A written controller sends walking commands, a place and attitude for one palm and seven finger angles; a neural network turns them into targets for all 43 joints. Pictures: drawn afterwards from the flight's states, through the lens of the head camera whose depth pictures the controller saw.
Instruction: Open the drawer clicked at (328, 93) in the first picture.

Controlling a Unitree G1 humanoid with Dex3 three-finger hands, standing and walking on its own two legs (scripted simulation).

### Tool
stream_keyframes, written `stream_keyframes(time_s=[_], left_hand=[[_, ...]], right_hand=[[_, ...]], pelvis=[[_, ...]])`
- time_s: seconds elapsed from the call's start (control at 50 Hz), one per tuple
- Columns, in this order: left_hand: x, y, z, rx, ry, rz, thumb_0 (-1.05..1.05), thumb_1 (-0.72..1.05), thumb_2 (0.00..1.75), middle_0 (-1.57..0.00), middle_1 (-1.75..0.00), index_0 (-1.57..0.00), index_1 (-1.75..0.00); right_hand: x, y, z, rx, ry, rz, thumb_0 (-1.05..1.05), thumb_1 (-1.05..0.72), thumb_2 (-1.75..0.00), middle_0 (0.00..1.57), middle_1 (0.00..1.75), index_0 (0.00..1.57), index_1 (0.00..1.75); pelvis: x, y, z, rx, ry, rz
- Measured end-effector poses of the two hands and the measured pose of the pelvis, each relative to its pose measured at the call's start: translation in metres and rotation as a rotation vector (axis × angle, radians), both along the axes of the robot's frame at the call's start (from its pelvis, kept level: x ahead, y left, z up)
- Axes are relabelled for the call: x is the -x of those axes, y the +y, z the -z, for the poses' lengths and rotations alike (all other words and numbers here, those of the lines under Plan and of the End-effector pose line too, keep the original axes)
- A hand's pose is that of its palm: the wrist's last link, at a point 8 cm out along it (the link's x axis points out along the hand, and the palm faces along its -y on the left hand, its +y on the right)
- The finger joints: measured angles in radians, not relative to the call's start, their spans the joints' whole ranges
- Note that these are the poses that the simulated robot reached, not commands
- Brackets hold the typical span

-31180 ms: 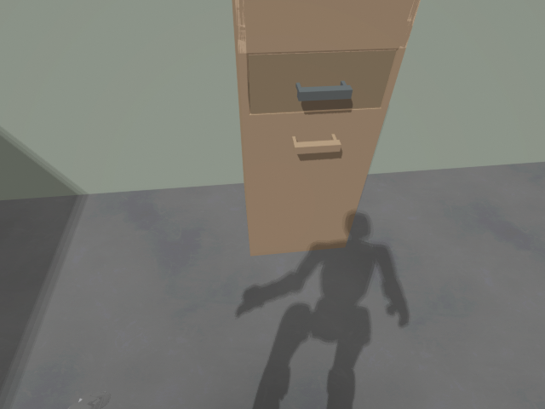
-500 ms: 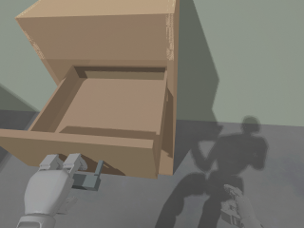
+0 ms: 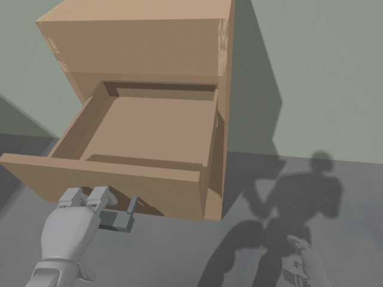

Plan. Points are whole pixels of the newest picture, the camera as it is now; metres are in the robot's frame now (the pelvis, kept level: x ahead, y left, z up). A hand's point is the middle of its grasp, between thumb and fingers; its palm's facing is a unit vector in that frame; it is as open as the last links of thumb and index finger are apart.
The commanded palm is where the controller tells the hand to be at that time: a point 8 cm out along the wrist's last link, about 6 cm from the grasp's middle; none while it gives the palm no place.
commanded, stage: lift the hand off the handle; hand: left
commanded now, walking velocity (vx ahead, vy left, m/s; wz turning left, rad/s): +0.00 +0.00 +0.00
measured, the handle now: (100, 207) +0.24 +0.22 +0.06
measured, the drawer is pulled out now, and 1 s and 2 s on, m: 0.29 0.29 0.29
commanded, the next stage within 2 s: draw the hand back to the body in 1.32 s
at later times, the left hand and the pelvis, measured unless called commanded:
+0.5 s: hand (71, 217) +0.20 +0.24 +0.10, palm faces +0.10 -0.13 -0.99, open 13.4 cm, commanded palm +0.18 +0.23 +0.17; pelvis +0.00 +0.02 +0.01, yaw +0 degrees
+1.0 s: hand (57, 187) +0.22 +0.23 +0.18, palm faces +0.16 -0.10 -0.98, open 13.8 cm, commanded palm +0.18 +0.23 +0.24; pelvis +0.01 +0.02 +0.02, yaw +0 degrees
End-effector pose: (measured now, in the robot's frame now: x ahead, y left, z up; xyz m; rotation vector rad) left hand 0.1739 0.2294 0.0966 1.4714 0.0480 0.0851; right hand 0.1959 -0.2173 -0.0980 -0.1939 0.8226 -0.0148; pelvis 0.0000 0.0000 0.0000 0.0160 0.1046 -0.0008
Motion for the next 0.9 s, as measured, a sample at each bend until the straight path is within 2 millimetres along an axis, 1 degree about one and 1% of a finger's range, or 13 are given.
stream_keyframes(time_s=[0.1,0.18,0.38,0.5,0.66,0.78,0.9], left_hand=[[-0.001,0.0,-0.001,0.01,0.001,-0.002,0.0,-0.49,0.3,-0.33,-1.22,-0.35,-1.22],[-0.003,0.001,-0.007,0.006,0.003,0.01,0.0,-0.49,0.3,-0.34,-1.22,-0.36,-1.22],[-0.004,0.01,-0.039,0.009,-0.045,0.016,0.0,-0.49,0.3,-0.34,-1.21,-0.4,-1.24],[-0.003,0.012,-0.059,0.028,-0.073,0.007,0.0,-0.49,0.3,-0.33,-1.2,-0.4,-1.24],[-0.003,0.009,-0.078,0.041,-0.073,0.023,0.0,-0.5,0.3,-0.32,-1.2,-0.39,-1.24],[-0.003,0.007,-0.099,0.03,-0.112,0.047,0.0,-0.5,0.3,-0.32,-1.2,-0.37,-1.23],[-0.013,0.004,-0.119,0.015,-0.148,0.058,0.0,-0.5,0.3,-0.32,-1.2,-0.34,-1.21]], right_hand=[[-0.001,0.008,-0.001,-0.015,-0.012,-0.004,0.01,-0.91,-0.9,0.2,0.29,0.2,0.3],[-0.003,0.015,-0.004,-0.023,-0.024,-0.007,0.01,-0.91,-0.9,0.2,0.3,0.2,0.3],[-0.012,0.025,-0.018,-0.033,-0.064,-0.013,0.01,-0.9,-0.9,0.2,0.3,0.2,0.3],[-0.019,0.031,-0.026,-0.038,-0.082,-0.029,0.01,-0.91,-0.9,0.2,0.3,0.2,0.3],[-0.029,0.044,-0.037,-0.058,-0.105,-0.064,0.01,-0.91,-0.9,0.2,0.29,0.2,0.3],[-0.034,0.054,-0.043,-0.082,-0.121,-0.088,0.01,-0.91,-0.9,0.2,0.29,0.2,0.3],[-0.036,0.06,-0.043,-0.104,-0.113,-0.106,0.01,-0.91,-0.9,0.2,0.29,0.2,0.3]], pelvis=[[0.001,0.004,-0.001,0.002,-0.008,-0.002],[0.001,0.006,-0.002,0.003,-0.02,0.001],[-0.002,0.015,-0.009,0.011,-0.055,0.005],[-0.004,0.02,-0.014,0.013,-0.07,0.004],[-0.005,0.026,-0.018,0.017,-0.092,0.001],[-0.005,0.027,-0.02,0.019,-0.107,0.0],[-0.004,0.025,-0.023,0.016,-0.121,-0.004]])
